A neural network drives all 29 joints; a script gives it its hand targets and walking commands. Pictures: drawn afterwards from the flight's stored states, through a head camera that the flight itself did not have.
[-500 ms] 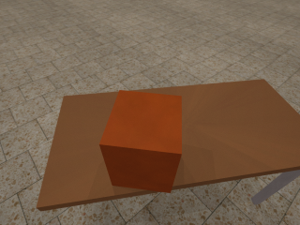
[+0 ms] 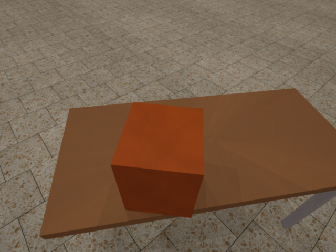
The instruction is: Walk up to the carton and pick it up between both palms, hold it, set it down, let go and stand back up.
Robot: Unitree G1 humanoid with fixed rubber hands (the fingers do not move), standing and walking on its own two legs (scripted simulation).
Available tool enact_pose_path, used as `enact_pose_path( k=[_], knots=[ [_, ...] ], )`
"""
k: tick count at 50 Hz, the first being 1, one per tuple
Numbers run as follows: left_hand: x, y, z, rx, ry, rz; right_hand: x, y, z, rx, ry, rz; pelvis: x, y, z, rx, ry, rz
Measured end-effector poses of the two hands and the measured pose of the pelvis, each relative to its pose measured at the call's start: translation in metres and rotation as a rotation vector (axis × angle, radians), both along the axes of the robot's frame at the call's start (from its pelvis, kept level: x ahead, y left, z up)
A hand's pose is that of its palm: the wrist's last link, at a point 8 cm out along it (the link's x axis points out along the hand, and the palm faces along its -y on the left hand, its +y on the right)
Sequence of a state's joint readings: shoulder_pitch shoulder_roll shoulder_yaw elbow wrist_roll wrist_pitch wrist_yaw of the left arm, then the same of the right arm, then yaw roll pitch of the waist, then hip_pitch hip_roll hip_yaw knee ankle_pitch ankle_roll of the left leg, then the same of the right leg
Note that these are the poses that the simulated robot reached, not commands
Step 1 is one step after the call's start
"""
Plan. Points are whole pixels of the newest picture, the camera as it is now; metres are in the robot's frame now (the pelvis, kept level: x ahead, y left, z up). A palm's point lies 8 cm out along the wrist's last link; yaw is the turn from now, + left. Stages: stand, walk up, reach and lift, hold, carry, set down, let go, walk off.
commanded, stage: stand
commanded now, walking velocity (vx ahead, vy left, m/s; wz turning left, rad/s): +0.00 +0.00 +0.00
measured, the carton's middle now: (162, 161) +0.38 +0.01 -0.03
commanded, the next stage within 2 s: none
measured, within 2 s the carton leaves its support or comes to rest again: neither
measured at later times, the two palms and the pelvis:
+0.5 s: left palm out of the picture +0.02 +0.25 -0.13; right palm out of the picture +0.02 -0.25 -0.13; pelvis +0.00 +0.00 +0.00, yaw +0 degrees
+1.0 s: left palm out of the picture +0.00 +0.25 -0.13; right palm out of the picture +0.01 -0.24 -0.13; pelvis +0.00 +0.00 +0.00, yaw +0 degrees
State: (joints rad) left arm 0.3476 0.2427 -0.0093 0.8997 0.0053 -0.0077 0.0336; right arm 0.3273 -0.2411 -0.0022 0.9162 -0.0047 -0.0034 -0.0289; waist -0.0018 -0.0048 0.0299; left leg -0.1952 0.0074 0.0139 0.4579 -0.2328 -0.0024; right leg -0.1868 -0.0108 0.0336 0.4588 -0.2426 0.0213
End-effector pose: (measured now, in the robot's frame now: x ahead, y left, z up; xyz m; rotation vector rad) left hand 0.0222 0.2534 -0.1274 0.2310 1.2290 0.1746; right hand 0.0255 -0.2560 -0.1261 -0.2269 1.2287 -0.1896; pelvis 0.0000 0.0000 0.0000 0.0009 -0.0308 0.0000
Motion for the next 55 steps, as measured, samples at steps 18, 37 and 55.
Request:
enact_pose_path(
  k=[18, 37, 55],
  knots=[
    [-0.004, -0.002, -0.003, -0.006, 0.031, 0.01, -0.005, 0.004, -0.002, 0.006, 0.029, -0.016, 0.003, 0.001, 0.001, 0.0, -0.002, 0.0],
    [-0.013, -0.005, -0.006, -0.016, 0.067, 0.024, -0.013, 0.009, -0.004, 0.013, 0.06, -0.028, 0.003, 0.002, 0.002, 0.0, -0.001, 0.001],
    [-0.017, -0.007, -0.007, -0.019, 0.088, 0.038, -0.016, 0.012, -0.006, 0.019, 0.077, -0.034, 0.005, 0.002, 0.002, 0.0, 0.001, 0.005]
  ],
)
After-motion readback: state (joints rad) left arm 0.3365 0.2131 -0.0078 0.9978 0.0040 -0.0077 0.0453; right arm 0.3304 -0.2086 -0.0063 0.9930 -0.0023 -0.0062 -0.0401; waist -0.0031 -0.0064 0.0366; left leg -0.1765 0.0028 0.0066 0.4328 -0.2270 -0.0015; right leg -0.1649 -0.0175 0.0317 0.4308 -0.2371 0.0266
